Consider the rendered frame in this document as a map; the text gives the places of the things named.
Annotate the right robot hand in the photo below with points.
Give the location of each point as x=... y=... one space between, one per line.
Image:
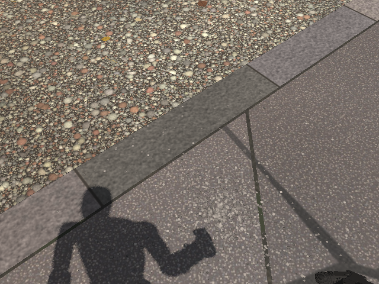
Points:
x=336 y=277

